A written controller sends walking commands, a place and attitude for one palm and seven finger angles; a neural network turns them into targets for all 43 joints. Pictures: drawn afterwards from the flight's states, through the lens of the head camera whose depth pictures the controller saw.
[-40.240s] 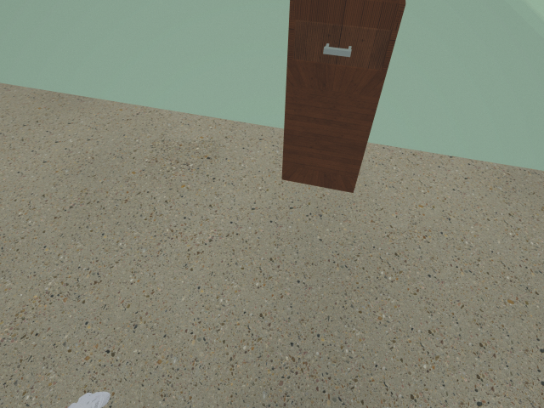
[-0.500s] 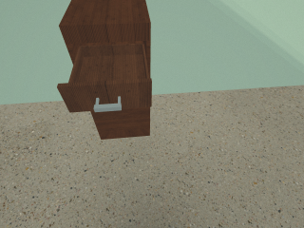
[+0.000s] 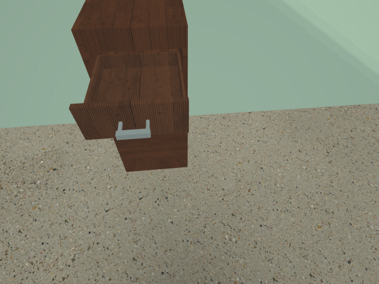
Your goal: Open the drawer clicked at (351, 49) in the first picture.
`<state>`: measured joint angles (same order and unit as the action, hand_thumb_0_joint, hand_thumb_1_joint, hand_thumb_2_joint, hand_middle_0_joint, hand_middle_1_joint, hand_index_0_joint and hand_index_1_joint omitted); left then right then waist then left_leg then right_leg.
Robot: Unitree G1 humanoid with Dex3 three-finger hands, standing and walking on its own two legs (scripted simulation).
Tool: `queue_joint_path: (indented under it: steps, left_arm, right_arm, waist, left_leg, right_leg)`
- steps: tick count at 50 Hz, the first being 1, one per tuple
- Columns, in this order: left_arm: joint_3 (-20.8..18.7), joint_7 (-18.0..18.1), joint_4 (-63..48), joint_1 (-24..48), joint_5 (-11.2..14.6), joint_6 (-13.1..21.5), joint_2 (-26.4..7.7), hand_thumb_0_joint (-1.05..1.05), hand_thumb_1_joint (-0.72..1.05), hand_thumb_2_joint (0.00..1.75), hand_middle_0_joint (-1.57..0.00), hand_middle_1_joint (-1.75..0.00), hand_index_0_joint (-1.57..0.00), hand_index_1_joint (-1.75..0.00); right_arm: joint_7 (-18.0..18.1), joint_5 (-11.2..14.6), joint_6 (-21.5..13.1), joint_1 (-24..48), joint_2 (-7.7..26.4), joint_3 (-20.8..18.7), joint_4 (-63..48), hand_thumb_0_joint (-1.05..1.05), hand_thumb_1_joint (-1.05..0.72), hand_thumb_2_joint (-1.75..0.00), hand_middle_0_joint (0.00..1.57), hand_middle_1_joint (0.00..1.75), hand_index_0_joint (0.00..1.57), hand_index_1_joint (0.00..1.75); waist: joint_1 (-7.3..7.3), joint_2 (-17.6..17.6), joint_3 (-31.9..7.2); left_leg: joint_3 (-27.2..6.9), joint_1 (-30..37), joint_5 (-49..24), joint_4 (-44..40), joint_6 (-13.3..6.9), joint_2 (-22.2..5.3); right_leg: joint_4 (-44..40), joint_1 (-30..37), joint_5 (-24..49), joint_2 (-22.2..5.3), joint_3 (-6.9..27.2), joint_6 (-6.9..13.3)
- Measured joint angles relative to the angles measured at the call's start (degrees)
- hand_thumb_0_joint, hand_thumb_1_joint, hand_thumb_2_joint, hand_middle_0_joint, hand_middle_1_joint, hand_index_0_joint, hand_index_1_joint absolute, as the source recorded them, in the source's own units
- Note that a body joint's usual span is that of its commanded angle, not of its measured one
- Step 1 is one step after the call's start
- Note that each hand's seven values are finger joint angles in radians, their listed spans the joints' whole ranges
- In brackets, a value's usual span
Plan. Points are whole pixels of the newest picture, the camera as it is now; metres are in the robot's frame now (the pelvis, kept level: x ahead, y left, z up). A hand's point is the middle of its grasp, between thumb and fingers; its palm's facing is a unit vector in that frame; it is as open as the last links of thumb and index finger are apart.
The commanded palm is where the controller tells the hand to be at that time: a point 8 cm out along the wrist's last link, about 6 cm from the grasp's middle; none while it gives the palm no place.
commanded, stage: stand and wait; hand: left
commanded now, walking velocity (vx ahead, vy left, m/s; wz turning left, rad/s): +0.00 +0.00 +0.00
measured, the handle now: (133, 129) +0.53 +0.20 -0.04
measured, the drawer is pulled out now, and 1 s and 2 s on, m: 0.29 0.29 0.29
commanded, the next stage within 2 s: none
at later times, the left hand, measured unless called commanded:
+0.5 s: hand out of the picture +0.10 +0.24 -0.16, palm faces -0.03 -0.94 -0.33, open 7.4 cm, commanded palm none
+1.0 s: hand out of the picture +0.11 +0.24 -0.16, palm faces -0.03 -0.95 -0.32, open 7.4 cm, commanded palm none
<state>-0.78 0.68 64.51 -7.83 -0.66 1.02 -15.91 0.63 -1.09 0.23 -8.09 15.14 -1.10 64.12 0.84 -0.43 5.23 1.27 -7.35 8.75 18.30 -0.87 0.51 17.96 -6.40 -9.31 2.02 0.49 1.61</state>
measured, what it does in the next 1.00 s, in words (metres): stands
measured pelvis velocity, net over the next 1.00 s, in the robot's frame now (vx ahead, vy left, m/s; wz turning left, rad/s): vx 0.03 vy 0.00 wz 0.00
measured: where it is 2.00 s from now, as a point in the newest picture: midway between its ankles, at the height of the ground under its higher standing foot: outside the picture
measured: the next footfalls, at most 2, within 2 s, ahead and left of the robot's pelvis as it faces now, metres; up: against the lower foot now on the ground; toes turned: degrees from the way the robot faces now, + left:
none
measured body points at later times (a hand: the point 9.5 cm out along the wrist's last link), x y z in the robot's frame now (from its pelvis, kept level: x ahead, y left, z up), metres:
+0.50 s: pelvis +0.02 +0.00 +0.00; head +0.04 +0.00 +0.45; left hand +0.11 +0.29 -0.13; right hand +0.09 -0.30 -0.14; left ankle +0.02 +0.11 -0.75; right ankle +0.01 -0.10 -0.75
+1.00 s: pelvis +0.03 +0.00 +0.00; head +0.05 +0.00 +0.45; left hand +0.11 +0.29 -0.14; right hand +0.09 -0.29 -0.14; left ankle +0.02 +0.11 -0.75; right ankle +0.01 -0.10 -0.75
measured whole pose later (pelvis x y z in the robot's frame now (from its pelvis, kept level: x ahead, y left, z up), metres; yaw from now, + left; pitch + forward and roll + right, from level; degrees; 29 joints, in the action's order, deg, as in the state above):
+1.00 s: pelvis +0.03 +0.00 +0.00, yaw +0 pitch -2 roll +0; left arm -0.8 0.4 63.9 -5.9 -0.6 1.5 -18.6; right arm 0.5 -1.0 0.0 -6.3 17.8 -0.8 63.8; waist 1.0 0.3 4.5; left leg 1.4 -4.3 9.9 16.1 -0.5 0.2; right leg 15.2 -3.2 -10.1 2.4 0.8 1.9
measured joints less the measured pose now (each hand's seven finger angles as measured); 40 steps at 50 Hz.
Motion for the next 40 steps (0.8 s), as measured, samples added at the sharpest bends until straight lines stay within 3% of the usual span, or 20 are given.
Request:
queue_joint_path:
  steps: [21, 40]
  left_arm:
    - [-0.1, -0.3, -0.7, 2.7, 0.0, 0.4, -2.7, 0.00, 0.90, 0.90, -0.20, -0.30, -0.20, -0.30]
    - [0.0, -0.3, -0.5, 2.1, 0.1, 0.4, -2.6, 0.00, 0.90, 0.90, -0.20, -0.30, -0.20, -0.30]
  right_arm:
    - [-0.2, 0.0, -0.3, 2.4, 2.9, 0.2, -0.5, 0.01, -0.91, -0.90, 0.20, 0.30, 0.20, 0.30]
    - [-0.2, 0.1, -0.3, 1.9, 2.8, 0.4, -0.3, 0.01, -0.91, -0.90, 0.20, 0.30, 0.20, 0.30]
  waist:
    - [0.18, 0.5, -0.4]
    - [0.18, 0.6, -0.5]
  left_leg:
    - [-0.1, 1.8, 0.3, -1.8, 0.3, -0.2]
    - [0.1, 2.8, 0.9, -2.3, 0.3, -0.2]
  right_leg:
    - [-2.0, 1.8, -0.2, 0.2, 0.0, 0.2]
    - [-2.5, 2.8, -0.7, 0.3, 0.3, 0.2]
